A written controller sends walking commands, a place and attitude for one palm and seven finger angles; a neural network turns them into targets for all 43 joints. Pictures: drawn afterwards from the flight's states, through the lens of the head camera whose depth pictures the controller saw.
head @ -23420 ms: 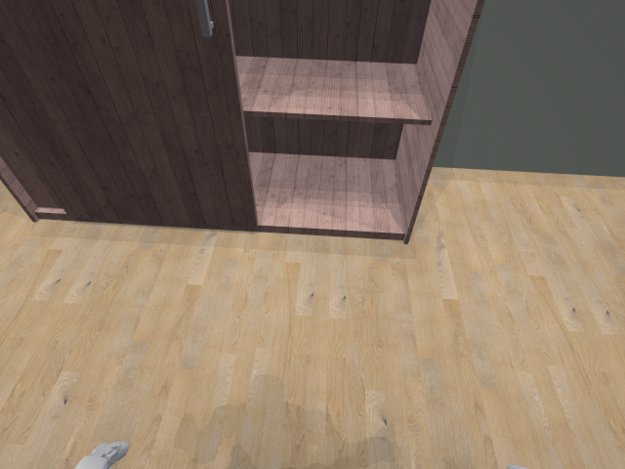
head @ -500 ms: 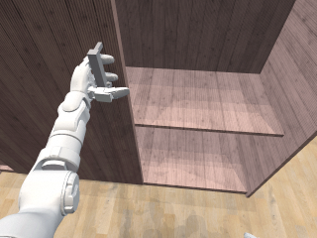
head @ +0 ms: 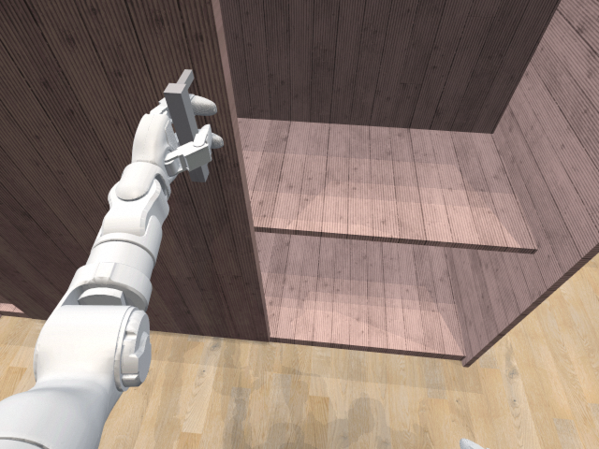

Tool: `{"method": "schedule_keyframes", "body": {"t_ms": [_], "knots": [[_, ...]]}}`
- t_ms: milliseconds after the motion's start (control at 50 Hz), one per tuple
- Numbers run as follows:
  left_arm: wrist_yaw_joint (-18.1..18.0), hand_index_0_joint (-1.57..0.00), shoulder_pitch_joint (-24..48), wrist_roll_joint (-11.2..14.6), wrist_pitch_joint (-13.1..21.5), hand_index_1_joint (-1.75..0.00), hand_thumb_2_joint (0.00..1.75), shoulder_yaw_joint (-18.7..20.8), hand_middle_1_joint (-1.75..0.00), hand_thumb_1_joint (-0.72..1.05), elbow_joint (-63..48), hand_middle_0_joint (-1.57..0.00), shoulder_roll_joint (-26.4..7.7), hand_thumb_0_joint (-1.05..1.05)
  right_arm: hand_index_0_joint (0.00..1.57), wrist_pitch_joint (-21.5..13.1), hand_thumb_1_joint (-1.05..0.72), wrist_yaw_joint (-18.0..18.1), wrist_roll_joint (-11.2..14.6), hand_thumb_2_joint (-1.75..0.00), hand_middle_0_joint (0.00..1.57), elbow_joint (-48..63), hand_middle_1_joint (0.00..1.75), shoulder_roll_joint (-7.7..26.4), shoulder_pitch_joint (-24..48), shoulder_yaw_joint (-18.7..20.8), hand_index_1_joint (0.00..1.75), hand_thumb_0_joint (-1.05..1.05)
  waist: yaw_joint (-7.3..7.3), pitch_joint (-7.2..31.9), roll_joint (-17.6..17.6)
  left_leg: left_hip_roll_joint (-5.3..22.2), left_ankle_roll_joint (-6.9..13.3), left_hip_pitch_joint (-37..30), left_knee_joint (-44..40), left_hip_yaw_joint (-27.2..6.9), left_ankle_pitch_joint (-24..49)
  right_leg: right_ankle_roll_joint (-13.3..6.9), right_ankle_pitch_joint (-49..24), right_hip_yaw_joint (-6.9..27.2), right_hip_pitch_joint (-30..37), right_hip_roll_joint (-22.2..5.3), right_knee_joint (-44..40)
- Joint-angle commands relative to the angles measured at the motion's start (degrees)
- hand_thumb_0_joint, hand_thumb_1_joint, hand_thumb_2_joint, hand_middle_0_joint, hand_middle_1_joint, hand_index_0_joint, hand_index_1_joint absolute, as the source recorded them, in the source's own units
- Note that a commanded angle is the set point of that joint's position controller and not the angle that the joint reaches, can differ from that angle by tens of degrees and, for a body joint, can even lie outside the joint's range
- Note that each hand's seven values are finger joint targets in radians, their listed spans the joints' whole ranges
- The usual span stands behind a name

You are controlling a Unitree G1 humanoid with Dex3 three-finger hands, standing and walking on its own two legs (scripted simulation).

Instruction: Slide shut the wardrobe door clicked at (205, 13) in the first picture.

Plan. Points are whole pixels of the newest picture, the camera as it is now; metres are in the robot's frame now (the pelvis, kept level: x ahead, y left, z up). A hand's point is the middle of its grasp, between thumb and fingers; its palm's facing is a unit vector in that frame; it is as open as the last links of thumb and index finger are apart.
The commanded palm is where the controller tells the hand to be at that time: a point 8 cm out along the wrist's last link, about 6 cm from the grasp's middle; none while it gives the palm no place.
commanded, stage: grip the handle and tug to test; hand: left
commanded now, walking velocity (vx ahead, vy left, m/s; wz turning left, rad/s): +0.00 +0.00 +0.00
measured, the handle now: (193, 128) +0.51 +0.15 +0.16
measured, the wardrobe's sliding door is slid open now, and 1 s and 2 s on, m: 0.65 0.65 0.65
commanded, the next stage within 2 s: move the hooked fingers beside the handle in 0.56 s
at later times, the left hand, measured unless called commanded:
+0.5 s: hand (204, 148) +0.46 +0.13 +0.16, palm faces -0.06 -1.00 -0.01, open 5.1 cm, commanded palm +0.43 +0.17 +0.16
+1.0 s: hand (196, 161) +0.45 +0.14 +0.15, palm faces -0.06 -1.00 -0.01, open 7.2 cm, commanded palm +0.43 +0.20 +0.16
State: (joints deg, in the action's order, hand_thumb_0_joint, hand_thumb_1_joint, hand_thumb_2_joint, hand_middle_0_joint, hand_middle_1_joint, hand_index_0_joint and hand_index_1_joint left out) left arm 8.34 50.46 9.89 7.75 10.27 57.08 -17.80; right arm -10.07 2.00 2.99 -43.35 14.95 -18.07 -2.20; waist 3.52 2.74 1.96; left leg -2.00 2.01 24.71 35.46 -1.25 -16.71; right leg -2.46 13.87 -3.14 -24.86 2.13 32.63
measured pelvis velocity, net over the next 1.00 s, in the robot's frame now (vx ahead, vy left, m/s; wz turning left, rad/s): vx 0.04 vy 0.00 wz -0.03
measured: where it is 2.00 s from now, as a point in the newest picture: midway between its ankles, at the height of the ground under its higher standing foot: outside the picture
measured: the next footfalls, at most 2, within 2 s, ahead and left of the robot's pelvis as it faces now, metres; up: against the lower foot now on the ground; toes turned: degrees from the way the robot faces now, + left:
none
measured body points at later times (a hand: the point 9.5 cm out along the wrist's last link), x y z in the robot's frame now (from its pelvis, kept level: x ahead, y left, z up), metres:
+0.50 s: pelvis +0.01 +0.00 +0.00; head +0.03 -0.01 +0.45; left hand +0.46 +0.18 +0.16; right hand +0.08 -0.26 -0.11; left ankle +0.01 +0.10 -0.73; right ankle +0.03 -0.09 -0.73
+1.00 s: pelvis +0.04 +0.00 +0.01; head +0.05 -0.01 +0.46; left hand +0.45 +0.20 +0.15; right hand +0.17 -0.24 -0.09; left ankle +0.01 +0.10 -0.73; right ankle +0.03 -0.09 -0.73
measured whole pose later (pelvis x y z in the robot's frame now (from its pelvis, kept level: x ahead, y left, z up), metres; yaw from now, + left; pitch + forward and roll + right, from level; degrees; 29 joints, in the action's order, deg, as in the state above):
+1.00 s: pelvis +0.04 +0.00 +0.01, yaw -2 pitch +4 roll -1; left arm 8.3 32.1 10.4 -4.6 10.5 31.1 -15.5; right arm -4.8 3.0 3.4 -38.0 14.1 -13.1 -2.0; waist 1.6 3.4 2.5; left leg -1.4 2.3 17.2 31.5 0.1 -18.5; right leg -2.2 15.0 -1.4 -17.9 3.0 28.6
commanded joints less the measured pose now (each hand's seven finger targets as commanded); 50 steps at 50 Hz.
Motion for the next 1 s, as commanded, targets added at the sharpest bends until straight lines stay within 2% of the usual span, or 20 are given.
{"method": "schedule_keyframes", "body": {"t_ms": [0,120,160,280,300,360,400,440,460,540,640,660,680,700,740,760,800,860,920,980], "knots": [[0.38,-0.45,32.51,-0.38,3.65,-1.40,0.90,1.46,-1.40,0.90,-13.00,-0.45,-9.89,0.00,0.20,-2.43,-0.90,0.55,0.00,-0.90,0.20,5.63,0.30,8.15,-1.51,3.06,0.30,0.00,3.44,17.89,-1.63,1.01,-0.47,-8.07,-4.68,-2.38,5.76,0.77,-6.89,3.58,5.30,0.04,-4.20],[0.97,-0.45,31.97,-0.03,3.11,-1.40,0.90,1.38,-1.40,0.90,-12.71,-0.45,-9.88,0.00,0.20,-2.08,-0.90,0.74,0.21,-0.90,0.20,6.30,0.30,8.00,-1.02,2.88,0.30,0.00,3.40,17.31,-1.33,0.97,-0.28,-6.52,-4.73,-1.90,4.00,0.86,-5.60,4.29,6.11,-0.23,-4.66],[0.61,-0.45,31.58,-0.52,3.15,-1.40,0.90,3.09,-1.40,0.90,-12.65,-0.45,-12.06,0.00,0.20,-1.88,-0.90,0.81,0.11,-0.90,0.20,6.21,0.30,8.34,-1.24,3.08,0.30,0.00,2.99,17.41,-1.09,0.96,-0.27,-6.49,-4.70,-1.96,4.12,0.75,-5.26,4.18,5.99,-0.12,-4.57],[0.84,-0.45,25.13,0.03,2.66,-1.40,0.90,1.52,-1.40,0.90,-15.82,-0.45,-9.01,0.00,0.20,-1.91,-0.90,0.48,0.27,-0.90,0.20,7.80,0.30,7.99,-0.59,3.12,0.30,0.00,1.82,18.89,0.12,1.25,-0.63,-8.48,-4.90,-2.00,6.72,0.45,-7.75,3.42,6.58,0.16,-3.84],[0.84,-0.45,25.73,0.17,2.68,-1.40,0.90,0.49,-1.40,0.90,-18.06,-0.45,-8.10,0.00,0.20,-1.85,-0.90,0.42,0.38,-0.90,0.20,7.92,0.30,7.95,-0.45,3.20,0.30,0.00,2.36,19.31,0.54,1.32,-0.67,-9.56,-4.83,-1.96,7.41,0.54,-8.41,3.33,6.28,0.22,-3.92],[0.95,-0.45,19.84,0.31,2.03,-1.40,0.90,1.89,-1.40,0.90,-20.33,-0.45,-9.21,0.00,0.20,-1.68,-0.90,0.28,0.38,-0.90,0.20,8.85,0.30,8.20,0.20,3.51,0.30,0.00,0.61,20.55,-0.66,1.42,-0.63,-10.09,-4.74,-1.63,9.60,0.39,-10.12,3.33,8.07,0.46,-3.77],[1.12,-0.45,19.61,0.62,1.51,-1.40,0.90,0.10,-1.40,0.90,-22.78,-0.45,-7.07,0.00,0.20,-1.58,-0.90,0.25,0.55,-0.90,0.20,9.17,0.30,7.86,0.63,3.40,0.30,0.00,1.03,19.59,-0.63,1.53,-0.70,-10.39,-5.08,-1.52,10.30,0.51,-11.08,3.08,8.06,0.46,-3.86],[1.09,-0.45,17.10,0.79,0.69,-1.40,0.90,-0.38,-1.40,0.90,-24.67,-0.45,-6.18,0.00,0.20,-1.49,-0.90,0.12,0.68,-0.90,0.20,9.58,0.30,7.88,1.04,3.57,0.30,0.00,0.72,19.25,-1.19,1.69,-0.69,-11.15,-5.16,-1.55,11.16,0.48,-11.49,2.83,7.95,0.65,-3.92],[0.79,-0.45,15.62,0.49,0.30,-1.40,0.90,1.10,-1.40,0.90,-25.67,-0.45,-7.89,0.00,0.20,-1.27,-0.90,0.18,0.58,-0.90,0.20,9.62,0.30,8.16,1.08,3.79,0.30,0.00,-0.04,20.35,-1.24,1.56,-0.70,-11.67,-4.83,-1.36,13.30,0.30,-13.26,2.95,9.15,0.68,-3.63],[0.86,-0.45,10.70,0.91,-2.13,-1.40,0.90,-0.43,-1.40,0.90,-30.73,-0.45,-5.16,0.00,0.20,-0.74,-0.90,-0.02,0.79,-0.90,0.20,10.54,0.30,7.50,2.15,3.75,0.30,0.00,-0.60,20.05,-0.73,1.77,-0.97,-13.29,-4.95,-1.00,17.54,0.39,-16.59,2.53,10.19,0.64,-3.67],[0.35,-0.45,8.53,0.88,-5.78,-1.40,0.90,0.37,-1.40,0.90,-33.38,-0.45,-5.60,0.00,0.20,0.68,-0.90,0.27,0.77,-0.90,0.20,10.75,0.30,7.31,2.87,3.71,0.30,0.00,-0.54,18.45,-2.03,1.71,-0.75,-13.03,-4.87,-0.36,21.09,0.59,-20.84,2.74,11.86,0.45,-4.05],[-0.04,-0.45,8.06,0.59,-6.23,-1.40,0.90,2.24,-1.40,0.90,-34.15,-0.45,-7.75,0.00,0.20,1.00,-0.90,0.41,0.65,-0.90,0.20,10.69,0.30,7.60,2.94,3.89,0.30,0.00,-1.06,19.17,-2.07,1.72,-0.84,-13.37,-4.71,-0.40,22.36,0.44,-21.50,2.73,12.50,0.45,-3.89],[0.05,-0.44,7.18,0.73,-6.95,-1.39,0.88,1.21,-1.39,0.84,-34.26,-0.44,-6.04,0.00,0.20,1.21,-0.90,0.45,0.64,-0.90,0.20,10.93,0.30,7.14,3.29,3.77,0.30,0.00,-0.89,19.21,-2.30,1.75,-0.81,-13.66,-4.80,-0.23,23.04,0.62,-22.31,2.67,12.74,0.31,-3.99],[-0.29,-0.44,6.62,0.69,-7.53,-1.38,0.85,3.67,-1.38,0.79,-33.76,-0.44,-8.61,0.00,0.20,1.53,-0.90,0.62,0.64,-0.90,0.20,10.69,0.30,7.32,2.98,3.79,0.30,0.00,-1.22,18.85,-2.71,1.78,-0.90,-13.51,-4.80,-0.21,23.75,0.58,-23.12,2.70,13.24,0.33,-4.02],[-0.15,-0.43,7.28,0.70,-8.53,-1.37,0.80,1.70,-1.37,0.68,-35.65,-0.43,-6.49,0.00,0.20,2.04,-0.90,0.69,0.69,-0.90,0.20,11.12,0.30,6.94,3.58,3.58,0.30,0.00,-0.80,18.63,-1.31,1.68,-1.05,-14.44,-4.78,-0.19,25.16,0.62,-23.82,2.58,12.90,0.22,-4.11],[-0.42,-0.42,6.59,0.43,-8.88,-1.36,0.78,3.33,-1.36,0.62,-35.23,-0.42,-8.44,0.00,0.20,2.33,-0.90,0.78,0.52,-0.90,0.20,10.93,0.30,7.20,3.70,3.63,0.30,0.00,-1.41,18.78,-1.11,1.67,-1.02,-14.48,-4.53,-0.04,25.72,0.47,-24.34,2.83,13.24,0.21,-4.06],[-0.50,-0.41,5.76,0.73,-9.21,-1.34,0.73,3.52,-1.34,0.51,-37.36,-0.41,-8.07,0.00,0.20,2.62,-0.90,0.90,0.43,-0.90,0.20,11.51,0.30,6.80,4.10,3.53,0.30,0.00,-1.64,20.43,-1.15,1.67,-1.18,-15.49,-4.47,-0.21,28.23,0.50,-26.12,2.73,14.54,0.10,-3.79],[-0.41,-0.39,6.92,1.00,-8.61,-1.32,0.66,5.09,-1.32,0.34,-40.86,-0.39,-10.81,0.00,0.20,3.06,-0.90,1.26,0.24,-0.90,0.20,11.73,0.30,6.99,4.77,3.39,0.30,0.00,-1.71,21.50,-1.47,1.72,-1.18,-16.31,-4.36,0.05,29.71,0.56,-28.22,3.06,15.99,0.06,-3.87],[0.16,-0.37,9.95,1.46,-7.46,-1.30,0.59,2.24,-1.30,0.17,-41.92,-0.37,-7.99,0.00,0.20,2.91,-0.90,1.67,0.45,-0.90,0.20,11.68,0.30,6.36,5.52,3.16,0.30,0.00,-0.20,19.68,-1.33,1.65,-0.99,-16.56,-4.73,-0.08,25.98,0.76,-25.60,2.94,14.48,0.07,-4.56],[0.19,-0.35,11.54,1.28,-6.38,-1.27,0.52,3.75,-1.27,0.00,-42.59,-0.35,-10.64,0.00,0.20,2.85,-0.90,2.05,0.22,-0.90,0.20,11.37,0.30,6.51,5.87,2.98,0.30,0.00,-0.59,21.29,0.77,1.55,-1.05,-17.64,-5.07,-0.41,25.22,0.47,-24.43,3.09,14.89,-0.02,-4.66]]}}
